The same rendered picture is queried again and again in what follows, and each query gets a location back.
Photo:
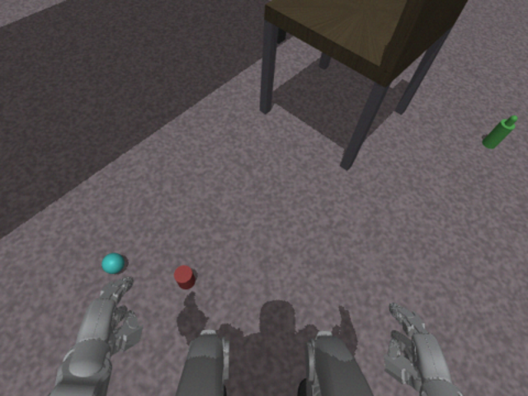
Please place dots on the left robot arm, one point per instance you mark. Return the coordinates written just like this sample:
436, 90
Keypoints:
85, 371

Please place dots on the right robot arm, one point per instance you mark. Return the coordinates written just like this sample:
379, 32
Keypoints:
439, 387

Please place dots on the chair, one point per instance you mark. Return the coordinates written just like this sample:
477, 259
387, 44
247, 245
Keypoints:
377, 38

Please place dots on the right robot hand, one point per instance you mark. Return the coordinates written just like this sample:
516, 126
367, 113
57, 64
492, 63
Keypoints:
423, 358

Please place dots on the left robot hand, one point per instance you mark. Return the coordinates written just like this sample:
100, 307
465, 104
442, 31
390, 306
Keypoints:
102, 316

